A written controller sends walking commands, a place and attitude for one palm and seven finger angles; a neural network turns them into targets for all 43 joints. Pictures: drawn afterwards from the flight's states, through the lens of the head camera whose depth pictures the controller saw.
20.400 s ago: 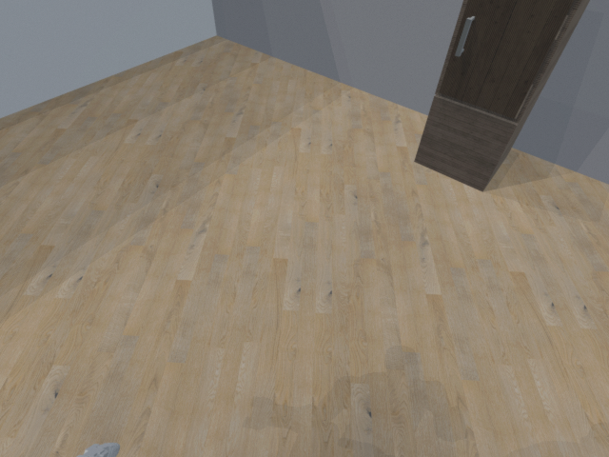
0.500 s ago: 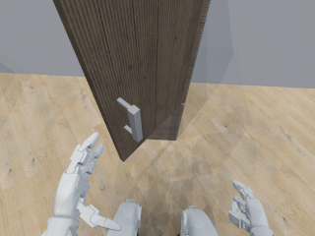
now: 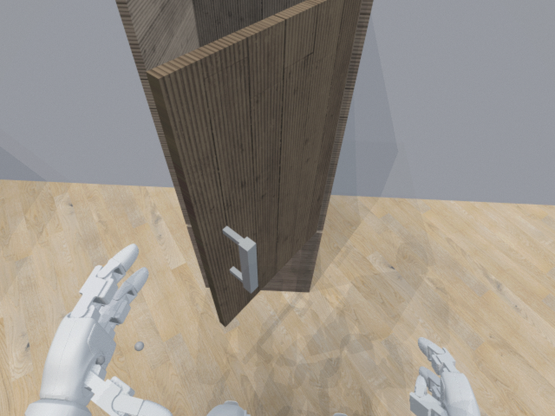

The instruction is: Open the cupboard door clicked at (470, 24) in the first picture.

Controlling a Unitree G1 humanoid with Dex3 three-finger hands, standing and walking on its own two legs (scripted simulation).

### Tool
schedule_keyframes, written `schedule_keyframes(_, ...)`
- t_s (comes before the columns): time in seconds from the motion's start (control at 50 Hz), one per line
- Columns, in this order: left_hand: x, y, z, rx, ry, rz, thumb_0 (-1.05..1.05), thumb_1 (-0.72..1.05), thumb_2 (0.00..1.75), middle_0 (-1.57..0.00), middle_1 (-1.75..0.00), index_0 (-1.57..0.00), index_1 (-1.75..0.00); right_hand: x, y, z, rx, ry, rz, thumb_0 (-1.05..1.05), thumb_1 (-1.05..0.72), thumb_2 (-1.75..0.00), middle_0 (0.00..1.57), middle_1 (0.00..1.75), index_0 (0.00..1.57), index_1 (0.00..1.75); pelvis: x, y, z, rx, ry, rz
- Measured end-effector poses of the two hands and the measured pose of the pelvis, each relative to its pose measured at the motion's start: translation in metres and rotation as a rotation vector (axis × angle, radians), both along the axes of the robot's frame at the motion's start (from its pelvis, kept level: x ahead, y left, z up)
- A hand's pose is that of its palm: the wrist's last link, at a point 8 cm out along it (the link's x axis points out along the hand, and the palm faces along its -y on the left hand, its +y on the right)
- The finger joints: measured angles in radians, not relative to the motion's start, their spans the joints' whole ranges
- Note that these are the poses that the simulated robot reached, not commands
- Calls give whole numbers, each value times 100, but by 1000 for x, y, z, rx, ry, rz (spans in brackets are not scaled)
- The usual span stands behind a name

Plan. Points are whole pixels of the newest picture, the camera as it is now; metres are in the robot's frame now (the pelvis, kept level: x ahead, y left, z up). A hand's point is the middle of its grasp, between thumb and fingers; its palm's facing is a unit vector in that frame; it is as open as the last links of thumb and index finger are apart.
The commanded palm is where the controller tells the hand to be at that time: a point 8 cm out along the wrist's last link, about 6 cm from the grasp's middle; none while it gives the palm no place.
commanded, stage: draw the hand back to the body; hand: left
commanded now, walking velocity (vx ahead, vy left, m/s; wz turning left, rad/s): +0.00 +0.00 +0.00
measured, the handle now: (240, 260) +0.36 +0.08 -0.01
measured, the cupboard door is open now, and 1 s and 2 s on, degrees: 52 52 52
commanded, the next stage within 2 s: step back with the hand held close in 1.06 s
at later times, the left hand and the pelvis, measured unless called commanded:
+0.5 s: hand (40, 283) +0.22 +0.24 +0.18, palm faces +0.35 -0.85 -0.39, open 11.2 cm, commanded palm +0.17 +0.29 +0.21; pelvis +0.03 +0.01 +0.07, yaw -1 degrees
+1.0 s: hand (8, 255) +0.22 +0.25 +0.22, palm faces +0.42 -0.82 -0.39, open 7.5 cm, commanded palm +0.17 +0.29 +0.24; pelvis +0.02 -0.01 +0.08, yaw -2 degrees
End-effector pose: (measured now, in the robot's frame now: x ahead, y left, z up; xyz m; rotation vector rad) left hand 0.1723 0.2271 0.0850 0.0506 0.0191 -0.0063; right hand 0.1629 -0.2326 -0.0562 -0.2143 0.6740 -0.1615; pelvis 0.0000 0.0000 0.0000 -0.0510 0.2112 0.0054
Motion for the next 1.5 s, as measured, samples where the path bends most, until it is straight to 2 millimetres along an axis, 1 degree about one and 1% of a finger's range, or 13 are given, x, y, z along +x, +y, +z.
schedule_keyframes(0.12, -2, 12, 26, 221, 129, 130, -1, -34, 37, -16, -30, -16, -30, 10, 9, 21, 11, -19, -27, 2, -90, -90, 20, 30, 20, 30, 10, 4, 22, 16, -54, -13)
schedule_keyframes(0.24, -5, 30, 52, 310, 163, 253, -1, -15, 45, -17, -30, -17, -30, 18, 23, 34, 33, -26, 6, 2, -90, -90, 20, 30, 20, 30, 17, 8, 41, 23, -113, -13)
schedule_keyframes(0.34, -2, 41, 77, 331, 108, 319, -1, 1, 52, -18, -30, -17, -30, 25, 30, 40, 39, -27, 46, 2, -90, -90, 20, 30, 20, 30, 23, 9, 52, 29, -161, -11)
schedule_keyframes(0.44, 2, 50, 102, 348, 39, 358, 0, 19, 59, -18, -30, -18, -30, 31, 31, 48, 39, -37, 67, 2, -90, -90, 20, 30, 21, 30, 27, 9, 61, 32, -202, -12)
schedule_keyframes(0.6, 7, 61, 142, 394, -82, 400, 0, 46, 71, -20, -30, -19, -30, 40, 25, 58, 32, -53, 81, 2, -90, -90, 20, 30, 21, 30, 30, 6, 71, 37, -244, -21)
schedule_keyframes(0.74, 7, 70, 171, 431, -186, 448, 1, 70, 82, -20, -30, -20, -30, 42, 17, 60, 27, -46, 80, 2, -90, -90, 20, 30, 20, 30, 29, 2, 75, 37, -266, -27)
schedule_keyframes(0.8, 7, 69, 172, 422, -187, 454, 1, 78, 85, -21, -30, -20, -30, 40, 13, 59, 30, -35, 75, 2, -90, -90, 20, 30, 20, 30, 28, 0, 77, 38, -271, -30)
schedule_keyframes(0.96, 6, 59, 157, 393, -128, 422, 1, 87, 89, -21, -30, -21, -30, 29, 4, 57, 18, -7, 56, 2, -90, -90, 20, 30, 20, 30, 25, -5, 79, 38, -280, -34)
schedule_keyframes(1.2, 3, 58, 162, 401, -153, 426, 1, 89, 90, -21, -30, -21, -30, 23, -1, 58, 16, -8, 47, 2, -90, -90, 20, 30, 20, 30, 20, -8, 80, 36, -291, -37)
schedule_keyframes(1.24, 4, 61, 169, 428, -182, 426, 1, 89, 90, -21, -30, -21, -30, 23, 0, 58, 17, -5, 50, 2, -90, -90, 20, 30, 20, 30, 18, -8, 80, 32, -281, -28)
schedule_keyframes(1.3, 7, 66, 174, 468, -201, 416, 1, 89, 90, -21, -30, -21, -30, 21, -1, 59, 18, 14, 40, 2, -90, -90, 20, 30, 20, 30, 14, -6, 80, 27, -249, -28)
schedule_keyframes(1.42, 6, 63, 166, 507, -139, 327, 1, 89, 90, -21, -30, -21, -30, 10, -7, 58, 5, 54, -23, 1, -90, -90, 20, 30, 21, 30, 6, 4, 80, 31, -209, -43)
schedule_keyframes(1.5, 0, 67, 164, 524, -122, 298, 1, 89, 90, -21, -30, -21, -30, -2, -7, 57, -6, 81, -55, 1, -90, -90, 20, 30, 20, 30, -1, 9, 80, 34, -202, -47)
